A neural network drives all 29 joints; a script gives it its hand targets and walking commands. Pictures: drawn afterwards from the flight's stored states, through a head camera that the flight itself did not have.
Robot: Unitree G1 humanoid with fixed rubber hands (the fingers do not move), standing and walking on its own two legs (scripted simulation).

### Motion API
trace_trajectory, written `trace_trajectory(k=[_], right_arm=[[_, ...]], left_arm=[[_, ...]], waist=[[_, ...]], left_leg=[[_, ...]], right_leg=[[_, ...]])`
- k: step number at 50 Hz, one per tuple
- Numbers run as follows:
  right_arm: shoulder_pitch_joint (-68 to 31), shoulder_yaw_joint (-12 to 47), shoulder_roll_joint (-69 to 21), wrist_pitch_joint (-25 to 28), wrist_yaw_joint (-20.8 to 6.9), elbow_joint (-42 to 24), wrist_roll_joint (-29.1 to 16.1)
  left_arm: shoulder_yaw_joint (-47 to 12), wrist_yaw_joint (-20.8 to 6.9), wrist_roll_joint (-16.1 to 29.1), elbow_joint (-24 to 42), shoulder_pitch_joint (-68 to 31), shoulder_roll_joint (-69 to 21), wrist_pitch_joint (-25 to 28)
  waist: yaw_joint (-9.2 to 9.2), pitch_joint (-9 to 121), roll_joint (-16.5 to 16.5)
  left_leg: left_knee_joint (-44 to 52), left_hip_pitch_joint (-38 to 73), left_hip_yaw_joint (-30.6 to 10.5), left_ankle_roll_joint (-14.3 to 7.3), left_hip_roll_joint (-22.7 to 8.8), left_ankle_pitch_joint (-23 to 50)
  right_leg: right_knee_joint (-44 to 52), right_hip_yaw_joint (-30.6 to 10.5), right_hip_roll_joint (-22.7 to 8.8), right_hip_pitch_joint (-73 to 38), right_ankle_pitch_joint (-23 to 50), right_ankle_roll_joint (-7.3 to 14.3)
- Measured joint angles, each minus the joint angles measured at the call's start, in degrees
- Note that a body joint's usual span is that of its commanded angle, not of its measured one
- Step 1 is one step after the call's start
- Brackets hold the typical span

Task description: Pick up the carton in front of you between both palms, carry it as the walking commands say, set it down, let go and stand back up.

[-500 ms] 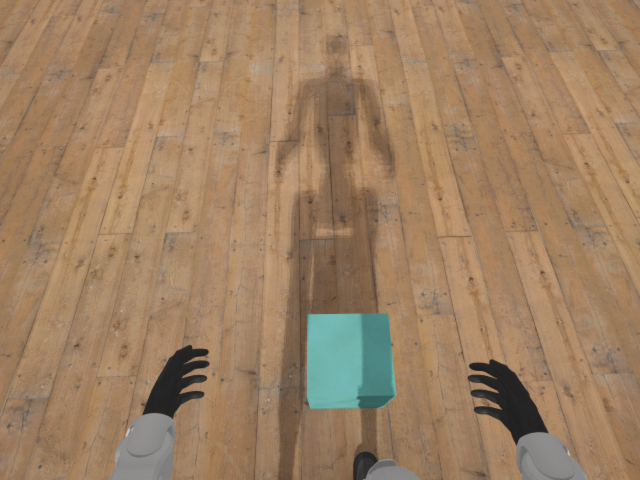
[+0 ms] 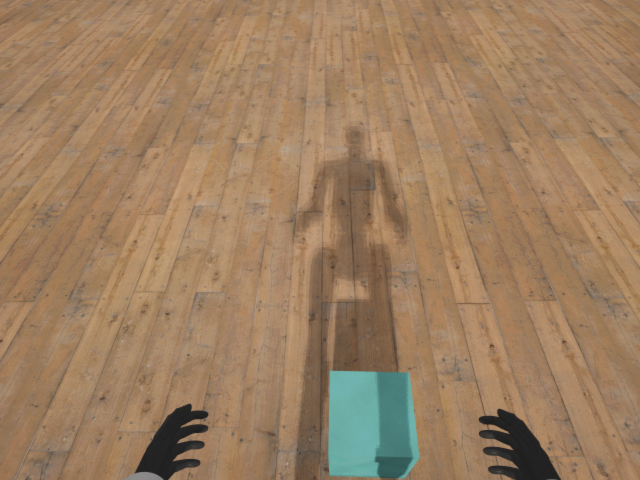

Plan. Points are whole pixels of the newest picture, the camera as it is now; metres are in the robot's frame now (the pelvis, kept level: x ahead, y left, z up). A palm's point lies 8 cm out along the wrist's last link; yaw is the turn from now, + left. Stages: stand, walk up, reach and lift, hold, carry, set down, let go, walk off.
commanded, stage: let go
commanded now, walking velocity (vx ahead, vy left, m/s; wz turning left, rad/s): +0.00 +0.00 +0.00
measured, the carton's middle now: (368, 425) +0.38 -0.08 -0.65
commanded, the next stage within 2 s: stand in 0.12 s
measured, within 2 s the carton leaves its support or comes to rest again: neither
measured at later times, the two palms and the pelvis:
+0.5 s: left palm out of the picture +0.13 +0.24 -0.13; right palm out of the picture +0.10 -0.28 -0.11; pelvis +0.04 -0.01 -0.02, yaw -4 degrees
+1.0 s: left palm out of the picture +0.10 +0.24 -0.15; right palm out of the picture +0.01 -0.26 -0.15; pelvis +0.04 -0.01 -0.02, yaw -6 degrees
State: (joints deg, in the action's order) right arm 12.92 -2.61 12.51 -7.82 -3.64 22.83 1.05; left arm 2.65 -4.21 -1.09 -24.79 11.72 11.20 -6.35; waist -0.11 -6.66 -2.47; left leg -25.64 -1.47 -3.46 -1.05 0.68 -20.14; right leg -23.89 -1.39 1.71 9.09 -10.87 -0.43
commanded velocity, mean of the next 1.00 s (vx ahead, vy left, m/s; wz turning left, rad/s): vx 0.00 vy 0.00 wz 0.00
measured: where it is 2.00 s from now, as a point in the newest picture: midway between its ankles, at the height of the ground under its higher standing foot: outside the picture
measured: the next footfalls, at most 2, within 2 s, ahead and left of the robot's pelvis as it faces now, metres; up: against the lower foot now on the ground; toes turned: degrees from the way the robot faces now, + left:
none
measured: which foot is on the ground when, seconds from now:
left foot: down 0.00-1.00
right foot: down 0.00-1.00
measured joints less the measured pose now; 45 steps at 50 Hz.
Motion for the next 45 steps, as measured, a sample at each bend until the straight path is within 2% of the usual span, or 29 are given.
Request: trace_trajectory(k=[6, 9, 12, 17, 31, 45], right_arm=[[0.05, 0.56, 0.92, -3.58, 1.95, -0.65, -0.26], [1.09, 0.92, 1.78, 2.18, 3.53, 3.67, 1.27], [3.16, 0.70, 2.59, 6.84, 4.48, 7.75, 1.88], [6.17, 0.80, 3.41, 9.98, 5.07, 12.51, 1.06], [9.61, 2.36, 2.58, 8.72, 6.42, 17.12, -0.24], [11.27, 3.01, 1.59, 7.19, 7.00, 23.16, -0.07]], left_arm=[[-0.94, 2.08, 1.17, -1.79, 0.87, 0.34, 1.45], [-1.52, 3.90, -0.74, -6.64, 2.47, 1.10, 4.67], [-1.02, 4.45, -1.07, -11.73, 4.67, 2.16, 7.15], [-0.80, 4.18, -0.73, -17.47, 6.58, 3.13, 9.52], [-2.28, 5.48, -0.12, -22.78, 6.98, 2.56, 8.14], [-2.79, 6.37, 0.20, -26.88, 6.63, 2.26, 6.17]], waist=[[0.12, 1.81, 0.71], [0.17, 5.71, 0.72], [-0.03, 8.39, 0.53], [-0.18, 10.27, 0.77], [-0.93, 11.68, 1.58], [-0.77, 9.91, 1.77]], left_leg=[[-1.40, -0.98, 0.57, 0.41, -0.35, -1.02], [-2.92, -3.57, 1.24, 0.92, -0.72, -2.38], [-4.20, -5.74, 1.83, 0.56, -1.16, -3.47], [-5.10, -7.06, 2.65, 0.67, -1.27, -4.87], [-7.93, -7.17, 4.47, 0.43, -1.01, -8.43], [-7.77, -5.73, 5.95, 0.37, -0.93, -8.55]], right_leg=[[-2.31, -0.46, 0.49, 1.67, -1.21, 0.39], [-3.96, -0.92, 0.90, 4.59, -2.22, 0.12], [-5.36, -1.37, 1.50, 7.08, -3.14, 0.36], [-7.86, -2.10, 1.81, 9.44, -5.04, 0.59], [-14.26, -3.72, 2.17, 11.84, -9.85, 0.84], [-15.52, -5.10, 2.49, 11.49, -10.16, 0.96]])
